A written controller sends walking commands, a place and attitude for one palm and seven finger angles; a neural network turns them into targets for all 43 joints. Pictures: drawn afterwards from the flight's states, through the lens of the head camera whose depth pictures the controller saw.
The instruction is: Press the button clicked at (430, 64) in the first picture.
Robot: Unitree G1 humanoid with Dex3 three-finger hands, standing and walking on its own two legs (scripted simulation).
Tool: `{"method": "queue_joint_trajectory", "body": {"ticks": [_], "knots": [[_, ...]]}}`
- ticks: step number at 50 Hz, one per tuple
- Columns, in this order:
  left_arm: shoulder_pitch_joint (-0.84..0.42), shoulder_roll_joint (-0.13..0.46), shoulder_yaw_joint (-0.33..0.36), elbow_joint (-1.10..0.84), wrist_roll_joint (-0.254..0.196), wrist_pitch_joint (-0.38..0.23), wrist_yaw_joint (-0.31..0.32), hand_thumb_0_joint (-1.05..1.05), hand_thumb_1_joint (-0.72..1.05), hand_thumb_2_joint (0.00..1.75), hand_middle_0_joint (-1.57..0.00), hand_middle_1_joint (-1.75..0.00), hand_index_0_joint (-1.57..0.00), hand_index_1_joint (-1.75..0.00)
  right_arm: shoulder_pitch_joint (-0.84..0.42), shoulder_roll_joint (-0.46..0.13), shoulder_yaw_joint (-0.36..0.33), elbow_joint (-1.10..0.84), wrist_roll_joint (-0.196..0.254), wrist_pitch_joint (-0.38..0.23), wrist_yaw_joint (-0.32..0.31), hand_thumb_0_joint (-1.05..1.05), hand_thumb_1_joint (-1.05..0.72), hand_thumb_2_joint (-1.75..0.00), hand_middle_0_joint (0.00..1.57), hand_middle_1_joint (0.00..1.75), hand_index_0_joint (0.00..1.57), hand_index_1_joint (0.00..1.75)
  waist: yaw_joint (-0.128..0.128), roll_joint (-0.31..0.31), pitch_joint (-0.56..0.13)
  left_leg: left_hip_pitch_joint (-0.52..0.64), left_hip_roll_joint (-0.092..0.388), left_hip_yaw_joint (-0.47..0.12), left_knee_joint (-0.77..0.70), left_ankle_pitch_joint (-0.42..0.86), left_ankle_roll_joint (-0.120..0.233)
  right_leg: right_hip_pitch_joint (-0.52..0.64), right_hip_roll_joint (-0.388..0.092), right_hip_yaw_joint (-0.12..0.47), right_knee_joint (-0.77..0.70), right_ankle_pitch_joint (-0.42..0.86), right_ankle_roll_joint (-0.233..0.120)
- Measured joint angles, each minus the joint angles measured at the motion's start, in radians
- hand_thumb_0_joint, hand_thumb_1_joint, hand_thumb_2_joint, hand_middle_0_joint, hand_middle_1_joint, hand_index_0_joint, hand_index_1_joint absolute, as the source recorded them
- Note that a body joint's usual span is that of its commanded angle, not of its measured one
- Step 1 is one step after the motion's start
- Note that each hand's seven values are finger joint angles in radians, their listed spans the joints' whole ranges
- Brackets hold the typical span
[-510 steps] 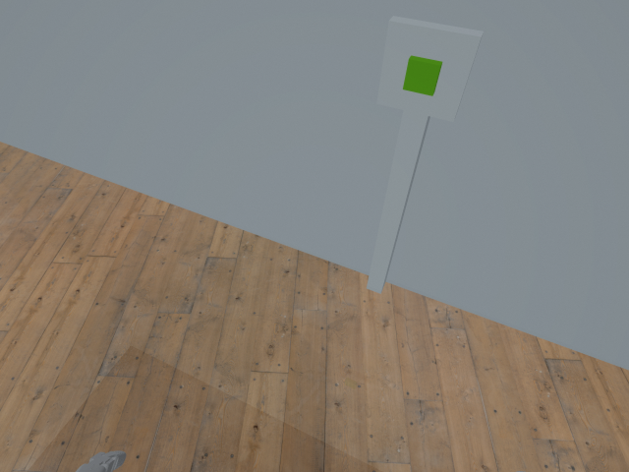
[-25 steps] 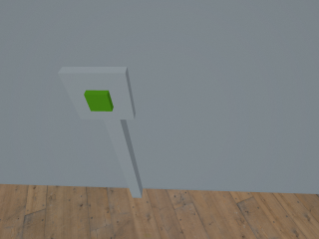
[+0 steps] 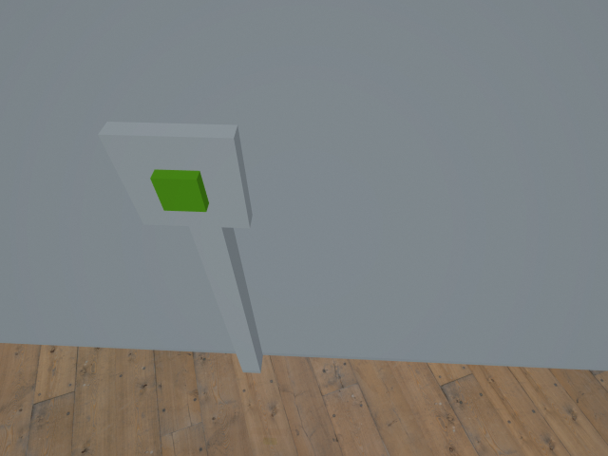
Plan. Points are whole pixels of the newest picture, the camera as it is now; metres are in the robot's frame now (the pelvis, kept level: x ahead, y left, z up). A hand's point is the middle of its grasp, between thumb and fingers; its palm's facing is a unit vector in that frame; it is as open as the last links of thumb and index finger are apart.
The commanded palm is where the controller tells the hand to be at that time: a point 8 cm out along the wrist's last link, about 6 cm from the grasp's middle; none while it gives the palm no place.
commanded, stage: look again from close up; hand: left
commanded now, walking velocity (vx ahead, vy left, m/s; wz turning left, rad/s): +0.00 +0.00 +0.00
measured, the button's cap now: (181, 189) +0.45 +0.22 +0.10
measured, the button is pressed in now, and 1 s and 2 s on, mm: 0 0 0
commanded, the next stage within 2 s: raise the hand and make a fist in 0.24 s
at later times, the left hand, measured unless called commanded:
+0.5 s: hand out of the picture +0.13 +0.18 -0.06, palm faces +0.26 -0.95 -0.20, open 7.0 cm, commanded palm +0.10 +0.21 -0.05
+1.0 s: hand (173, 440) +0.14 +0.17 +0.00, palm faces +0.01 -1.00 -0.04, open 3.8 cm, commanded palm +0.11 +0.23 +0.00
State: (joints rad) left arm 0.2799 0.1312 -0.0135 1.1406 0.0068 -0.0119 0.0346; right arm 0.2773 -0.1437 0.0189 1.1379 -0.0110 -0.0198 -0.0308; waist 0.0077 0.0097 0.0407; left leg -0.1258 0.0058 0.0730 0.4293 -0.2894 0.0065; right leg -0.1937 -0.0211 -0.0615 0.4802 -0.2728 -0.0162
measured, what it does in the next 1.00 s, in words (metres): lowers itself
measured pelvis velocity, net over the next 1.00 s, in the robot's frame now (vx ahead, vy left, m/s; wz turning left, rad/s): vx -0.05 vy -0.01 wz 0.05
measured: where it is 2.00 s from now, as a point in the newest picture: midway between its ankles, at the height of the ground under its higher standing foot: outside the picture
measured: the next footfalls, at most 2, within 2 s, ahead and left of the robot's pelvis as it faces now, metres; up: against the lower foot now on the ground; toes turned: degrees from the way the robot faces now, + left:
none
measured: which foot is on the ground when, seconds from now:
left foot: down 0.00-1.00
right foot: down 0.00-1.00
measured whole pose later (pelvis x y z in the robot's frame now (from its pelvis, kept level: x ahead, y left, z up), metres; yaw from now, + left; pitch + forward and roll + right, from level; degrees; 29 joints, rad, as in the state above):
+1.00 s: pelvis -0.05 -0.01 -0.07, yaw +3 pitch +10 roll -2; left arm 0.42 0.21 0.08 -0.10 -0.23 -0.40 -0.25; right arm 0.19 -0.20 0.05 0.50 0.03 -0.20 -0.04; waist 0.04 0.03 -0.09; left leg -0.76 0.03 -0.02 1.08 -0.50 -0.01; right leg -0.75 -0.03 -0.14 1.02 -0.45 -0.04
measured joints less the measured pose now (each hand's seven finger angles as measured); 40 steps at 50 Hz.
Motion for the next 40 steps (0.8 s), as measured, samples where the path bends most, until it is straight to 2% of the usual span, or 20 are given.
{"method": "queue_joint_trajectory", "body": {"ticks": [18,19,20,23,26,28,31,33,34,36,40], "knots": [[0.0,0.003,0.003,-0.006,0.003,-0.012,0.008,0.0,0.92,0.9,-0.2,-0.3,-0.2,-0.3,-0.003,0.004,-0.005,0.007,0.002,0.008,0.001,0.01,-0.91,-0.89,0.2,0.3,0.2,0.3,0.001,0.002,-0.002,-0.018,0.026,-0.01,0.021,0.0,-0.021,0.002,0.024,-0.014,-0.013,0.006,-0.018],[0.051,0.008,0.003,-0.159,-0.037,0.053,0.02,0.01,0.93,0.9,-0.2,-0.3,-0.2,-0.3,0.011,-0.005,0.001,-0.033,0.011,0.001,-0.004,0.01,-0.92,-0.89,0.2,0.3,0.2,0.3,0.003,0.007,0.004,-0.024,0.031,-0.012,0.035,-0.011,-0.017,-0.005,0.029,-0.013,-0.007,0.008,-0.018],[0.113,0.021,0.011,-0.341,-0.064,0.079,0.034,0.03,0.95,0.9,-0.21,-0.3,-0.2,-0.3,0.036,-0.015,0.002,-0.078,0.019,-0.039,-0.018,0.02,-0.92,-0.89,0.2,0.3,0.2,0.3,0.011,0.006,0.004,-0.025,0.029,-0.008,0.036,-0.017,-0.017,-0.014,0.028,-0.007,0.008,0.004,-0.019],[0.205,0.042,0.01,-0.731,-0.132,0.017,0.087,0.04,0.97,0.9,-0.23,-0.33,-0.22,-0.33,0.074,-0.057,-0.018,-0.192,0.05,-0.163,-0.045,0.02,-0.93,-0.89,0.21,0.3,0.2,0.3,-0.002,0.025,-0.023,-0.064,0.014,-0.023,0.069,-0.017,-0.017,-0.049,0.01,-0.02,0.05,-0.016,-0.016],[0.157,0.037,0.036,-0.924,-0.164,-0.109,0.06,0.04,0.96,0.9,-0.27,-0.37,-0.26,-0.37,0.037,-0.105,-0.038,-0.294,0.041,-0.228,-0.045,0.02,-0.92,-0.89,0.21,0.3,0.2,0.3,-0.028,0.04,-0.068,-0.168,0.001,-0.04,0.153,-0.035,-0.009,-0.142,-0.009,-0.037,0.129,-0.039,-0.011],[0.103,0.025,0.065,-0.969,-0.186,-0.233,-0.004,0.03,0.95,0.9,-0.3,-0.41,-0.3,-0.41,-0.007,-0.122,-0.055,-0.364,0.03,-0.25,-0.031,0.02,-0.92,-0.89,0.21,0.3,0.2,0.3,-0.032,0.03,-0.106,-0.258,0.001,-0.032,0.227,-0.058,-0.009,-0.238,-0.015,-0.028,0.208,-0.061,-0.013],[0.064,0.002,0.093,-0.996,-0.225,-0.434,-0.159,0.02,0.94,0.9,-0.36,-0.48,-0.36,-0.48,-0.076,-0.129,-0.079,-0.468,0.025,-0.261,0.005,0.02,-0.91,-0.89,0.2,0.3,0.2,0.3,-0.028,-0.005,-0.147,-0.387,0.009,-0.015,0.355,-0.105,-0.014,-0.379,-0.013,-0.008,0.34,-0.103,-0.02],[0.075,-0.004,0.101,-1.006,-0.233,-0.52,-0.26,0.01,0.93,0.9,-0.41,-0.54,-0.41,-0.54,-0.113,-0.131,-0.092,-0.536,0.028,-0.251,0.025,0.02,-0.91,-0.89,0.2,0.3,0.2,0.3,-0.022,-0.028,-0.161,-0.456,0.014,-0.011,0.437,-0.139,-0.016,-0.451,-0.012,-0.001,0.422,-0.132,-0.025],[0.091,-0.003,0.102,-1.015,-0.236,-0.531,-0.294,0.01,0.93,0.9,-0.44,-0.56,-0.43,-0.56,-0.126,-0.132,-0.096,-0.569,0.031,-0.24,0.029,0.02,-0.91,-0.89,0.2,0.3,0.2,0.3,-0.017,-0.037,-0.164,-0.482,0.016,-0.011,0.471,-0.153,-0.017,-0.478,-0.011,0.0,0.456,-0.145,-0.027],[0.136,0.002,0.098,-1.041,-0.244,-0.504,-0.324,0.01,0.92,0.9,-0.49,-0.62,-0.49,-0.62,-0.145,-0.135,-0.099,-0.628,0.039,-0.213,0.027,0.01,-0.91,-0.89,0.2,0.3,0.2,0.3,-0.004,-0.049,-0.162,-0.519,0.017,-0.016,0.526,-0.175,-0.018,-0.511,-0.013,-0.002,0.506,-0.166,-0.029],[0.231,0.021,0.101,-1.103,-0.233,-0.434,-0.276,0.01,0.91,0.9,-0.6,-0.74,-0.6,-0.74,-0.149,-0.13,-0.089,-0.706,0.041,-0.183,0.009,0.01,-0.91,-0.89,0.2,0.3,0.2,0.3,0.023,-0.044,-0.155,-0.573,0.021,-0.044,0.597,-0.201,-0.016,-0.543,-0.013,-0.029,0.551,-0.187,-0.031]]}}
